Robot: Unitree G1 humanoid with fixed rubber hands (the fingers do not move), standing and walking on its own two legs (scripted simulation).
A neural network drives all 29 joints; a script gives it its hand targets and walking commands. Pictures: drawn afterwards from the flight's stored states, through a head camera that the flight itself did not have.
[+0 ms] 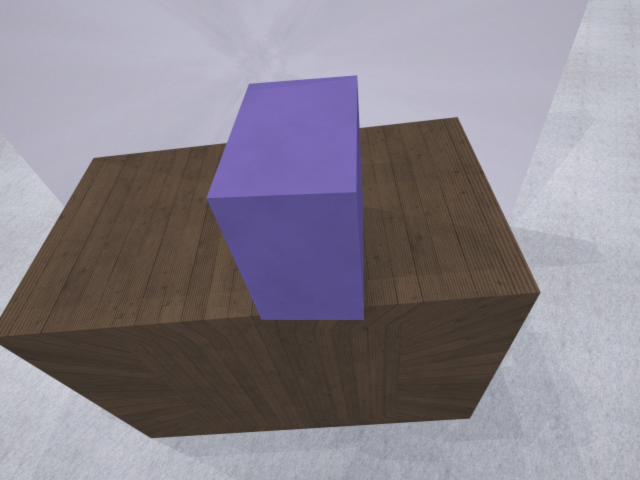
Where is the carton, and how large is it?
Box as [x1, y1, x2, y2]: [206, 75, 363, 319]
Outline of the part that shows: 356,75 252,83 248,85 206,198 261,319 363,319 362,194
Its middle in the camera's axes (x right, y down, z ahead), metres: -0.02 -0.06 +0.63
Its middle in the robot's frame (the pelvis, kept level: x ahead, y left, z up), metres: +0.53 +0.07 +0.04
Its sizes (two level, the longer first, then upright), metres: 0.265 0.172 0.281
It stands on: a pedestal, 0.67 m high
